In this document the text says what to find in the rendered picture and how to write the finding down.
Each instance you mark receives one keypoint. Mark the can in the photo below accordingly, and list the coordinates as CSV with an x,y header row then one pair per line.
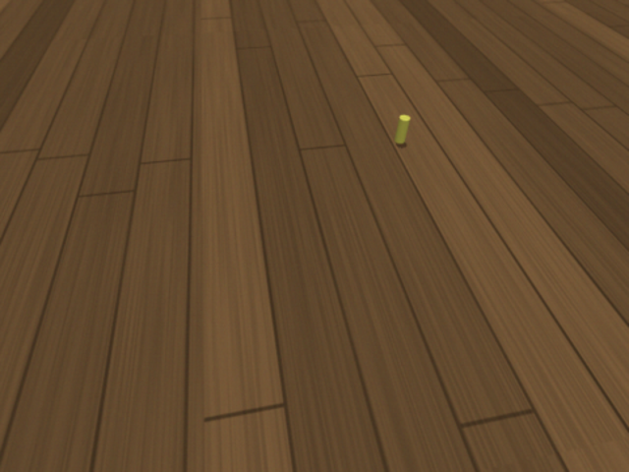
x,y
402,129

